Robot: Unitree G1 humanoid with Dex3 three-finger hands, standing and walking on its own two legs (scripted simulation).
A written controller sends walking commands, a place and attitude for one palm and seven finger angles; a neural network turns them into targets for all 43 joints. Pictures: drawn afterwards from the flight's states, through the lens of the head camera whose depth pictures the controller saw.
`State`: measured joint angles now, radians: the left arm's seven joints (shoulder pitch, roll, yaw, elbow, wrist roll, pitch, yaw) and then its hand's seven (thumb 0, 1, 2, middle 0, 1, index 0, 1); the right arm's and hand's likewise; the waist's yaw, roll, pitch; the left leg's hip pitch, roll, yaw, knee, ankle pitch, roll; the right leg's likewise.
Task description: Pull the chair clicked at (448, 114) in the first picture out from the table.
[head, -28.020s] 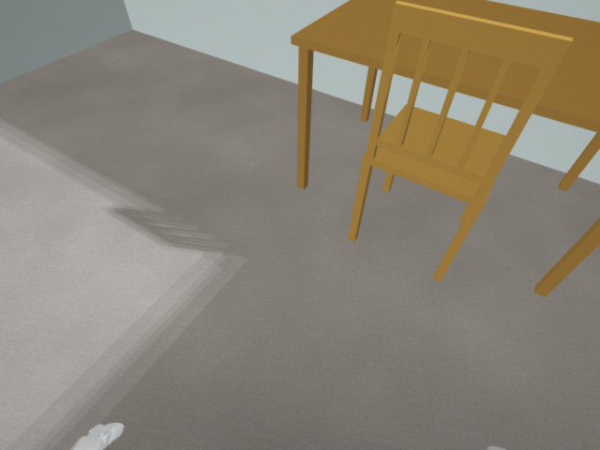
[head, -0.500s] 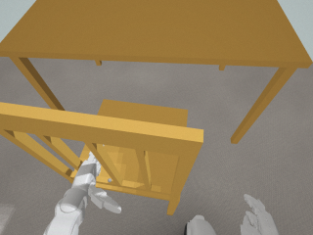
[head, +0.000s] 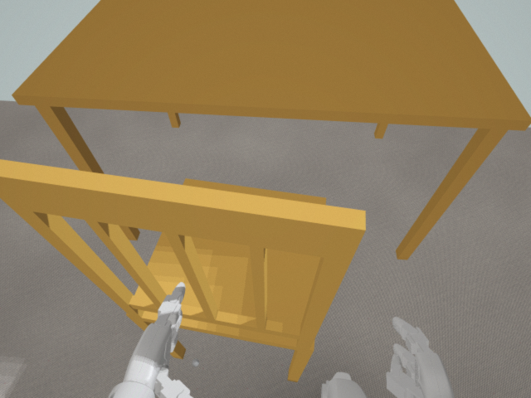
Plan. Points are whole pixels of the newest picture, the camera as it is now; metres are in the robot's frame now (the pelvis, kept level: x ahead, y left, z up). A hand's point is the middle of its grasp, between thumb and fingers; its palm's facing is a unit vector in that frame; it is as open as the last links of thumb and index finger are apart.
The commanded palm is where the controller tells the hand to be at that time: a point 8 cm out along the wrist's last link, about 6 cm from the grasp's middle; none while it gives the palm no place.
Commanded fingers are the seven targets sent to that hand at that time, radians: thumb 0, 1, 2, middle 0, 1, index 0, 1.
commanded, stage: draw the fingers out of the gap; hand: left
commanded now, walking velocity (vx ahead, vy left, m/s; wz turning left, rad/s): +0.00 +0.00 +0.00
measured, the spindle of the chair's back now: (198, 281) +0.30 +0.11 -0.01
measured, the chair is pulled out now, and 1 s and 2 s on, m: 0.29 0.29 0.29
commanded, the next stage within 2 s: draw the hand back to the body in 0.14 s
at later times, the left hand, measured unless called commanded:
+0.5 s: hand (151, 358) +0.18 +0.15 +0.04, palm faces +0.06 -1.00 -0.07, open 17.5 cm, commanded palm +0.13 +0.20 +0.05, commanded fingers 0.00 -0.55 0.20 0.00 0.00 0.00 0.00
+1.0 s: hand (59, 357) +0.17 +0.22 +0.11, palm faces +0.29 -0.88 -0.37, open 15.6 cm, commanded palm +0.13 +0.26 +0.15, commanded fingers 0.00 0.10 0.51 -0.09 -0.14 -0.09 -0.14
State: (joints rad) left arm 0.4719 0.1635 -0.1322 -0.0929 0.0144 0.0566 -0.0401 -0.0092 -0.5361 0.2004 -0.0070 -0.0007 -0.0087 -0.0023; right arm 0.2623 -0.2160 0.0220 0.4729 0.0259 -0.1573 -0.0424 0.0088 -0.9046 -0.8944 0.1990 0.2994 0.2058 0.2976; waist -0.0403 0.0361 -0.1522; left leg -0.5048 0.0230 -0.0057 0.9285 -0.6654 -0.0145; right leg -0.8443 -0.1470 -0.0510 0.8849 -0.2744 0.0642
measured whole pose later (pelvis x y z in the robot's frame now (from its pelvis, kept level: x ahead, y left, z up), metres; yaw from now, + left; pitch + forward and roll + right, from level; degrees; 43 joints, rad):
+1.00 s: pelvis +0.00 +0.00 +0.03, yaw +1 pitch +5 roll -2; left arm 0.69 0.27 0.12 -0.42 -0.02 -0.07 0.14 -0.01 -0.22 0.35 -0.05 -0.06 -0.05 -0.07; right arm 0.28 -0.21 0.00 0.56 0.03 -0.19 -0.10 0.01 -0.91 -0.89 0.20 0.30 0.20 0.30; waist 0.03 0.08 -0.09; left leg -0.24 0.04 -0.03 0.75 -0.60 -0.01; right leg -0.54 -0.13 -0.10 0.70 -0.22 0.07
